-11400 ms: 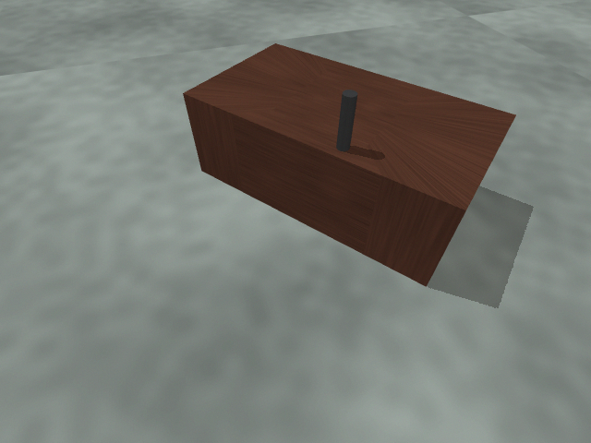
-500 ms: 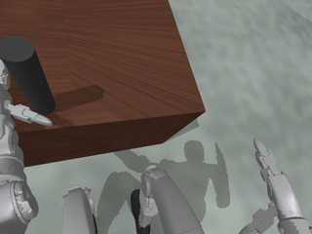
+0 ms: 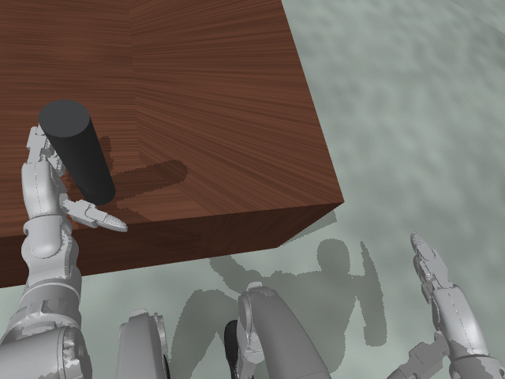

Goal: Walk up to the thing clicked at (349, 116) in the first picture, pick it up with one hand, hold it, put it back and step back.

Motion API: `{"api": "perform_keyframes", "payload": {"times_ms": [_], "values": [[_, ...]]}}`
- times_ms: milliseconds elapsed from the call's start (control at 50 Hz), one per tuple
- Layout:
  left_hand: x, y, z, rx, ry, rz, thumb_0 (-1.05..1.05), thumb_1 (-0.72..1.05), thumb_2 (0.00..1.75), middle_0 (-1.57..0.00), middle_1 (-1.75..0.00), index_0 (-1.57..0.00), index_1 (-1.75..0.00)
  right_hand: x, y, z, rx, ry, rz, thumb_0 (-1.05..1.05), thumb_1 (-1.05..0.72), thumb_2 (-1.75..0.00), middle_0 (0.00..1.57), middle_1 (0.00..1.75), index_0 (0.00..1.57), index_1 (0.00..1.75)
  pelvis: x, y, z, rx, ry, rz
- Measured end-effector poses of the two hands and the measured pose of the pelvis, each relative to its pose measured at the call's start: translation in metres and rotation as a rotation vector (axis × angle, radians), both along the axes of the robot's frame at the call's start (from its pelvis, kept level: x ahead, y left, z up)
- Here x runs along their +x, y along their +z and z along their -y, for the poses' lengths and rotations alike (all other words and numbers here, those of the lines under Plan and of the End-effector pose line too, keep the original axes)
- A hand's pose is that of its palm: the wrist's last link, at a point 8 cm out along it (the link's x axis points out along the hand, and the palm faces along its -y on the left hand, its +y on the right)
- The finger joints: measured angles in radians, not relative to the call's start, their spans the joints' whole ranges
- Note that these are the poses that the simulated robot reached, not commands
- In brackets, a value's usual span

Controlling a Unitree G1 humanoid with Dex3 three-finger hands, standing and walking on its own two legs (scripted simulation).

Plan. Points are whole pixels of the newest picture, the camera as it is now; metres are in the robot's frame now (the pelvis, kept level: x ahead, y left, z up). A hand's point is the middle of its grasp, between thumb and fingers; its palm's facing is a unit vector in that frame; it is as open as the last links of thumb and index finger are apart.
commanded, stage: close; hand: left
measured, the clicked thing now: (86, 163) +0.47 +0.17 -0.03
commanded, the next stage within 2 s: settle in 0.76 s
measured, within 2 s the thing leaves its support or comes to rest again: leaves its support in 1.08 s
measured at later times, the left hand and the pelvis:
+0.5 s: hand (82, 178) +0.45 +0.18 -0.04, palm faces +0.11 -0.99 +0.00, open 14.8 cm; pelvis -0.01 +0.00 +0.01, yaw +0 degrees
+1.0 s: hand (91, 163) +0.48 +0.17 -0.05, palm faces +0.08 -1.00 +0.00, open 8.2 cm; pelvis -0.01 +0.00 +0.00, yaw +0 degrees
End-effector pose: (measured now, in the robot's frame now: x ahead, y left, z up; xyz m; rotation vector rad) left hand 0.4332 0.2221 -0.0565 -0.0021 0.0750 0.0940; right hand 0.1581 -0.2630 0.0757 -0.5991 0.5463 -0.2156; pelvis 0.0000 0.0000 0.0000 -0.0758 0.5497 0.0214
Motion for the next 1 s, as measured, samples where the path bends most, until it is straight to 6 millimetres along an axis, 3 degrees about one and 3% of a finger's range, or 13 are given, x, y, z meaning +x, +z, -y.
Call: {"api": "perform_keyframes", "payload": {"times_ms": [220,380,480,700,920,1000], "values": [[0.0,0.024,-0.008,0.01,0.019,0.017,-0.01,-0.61,0.1,-0.38,-0.25,-0.38,-0.25,0.0,-0.002,-0.003,0.053,-0.01,0.002,0.0,0.5,-0.05,0.06,0.05,0.06,0.05,0.0,0.008,-0.004,0.005,-0.002,0.019],[-0.012,0.013,-0.005,-0.013,0.031,-0.013,-0.01,-0.61,0.16,-0.47,-0.34,-0.48,-0.34,0.0,0.006,-0.002,0.036,0.008,0.011,0.0,0.49,-0.05,0.06,0.05,0.06,0.05,-0.003,0.01,-0.002,0.01,0.001,0.026],[-0.009,0.012,-0.005,-0.002,0.022,0.026,-0.01,-0.59,0.22,-0.53,-0.4,-0.54,-0.4,-0.001,0.011,-0.004,0.009,0.024,0.014,0.0,0.49,-0.05,0.06,0.05,0.06,0.05,-0.006,0.007,0.0,0.009,0.001,0.03],[0.017,0.023,-0.007,0.007,-0.004,0.027,-0.01,-0.47,0.42,-0.74,-0.61,-0.75,-0.62,-0.013,0.009,-0.003,0.003,-0.007,0.001,0.0,0.49,-0.05,0.06,0.05,0.06,0.05,-0.012,0.006,-0.002,0.0,-0.001,0.023],[0.023,0.009,0.005,-0.014,-0.002,0.01,-0.01,-0.27,0.68,-1.01,-0.91,-1.03,-0.91,-0.01,0.009,-0.003,-0.008,0.007,0.006,0.0,0.49,-0.05,0.06,0.05,0.06,0.05,-0.011,0.002,-0.001,0.007,-0.007,0.007],[0.023,0.01,0.005,0.001,-0.012,0.017,-0.01,-0.22,0.82,-1.02,-0.98,-0.99,-0.97,-0.008,0.017,0.001,-0.042,0.014,0.019,0.0,0.49,-0.05,0.06,0.05,0.06,0.05,-0.01,0.001,0.0,0.005,-0.006,0.008]]}}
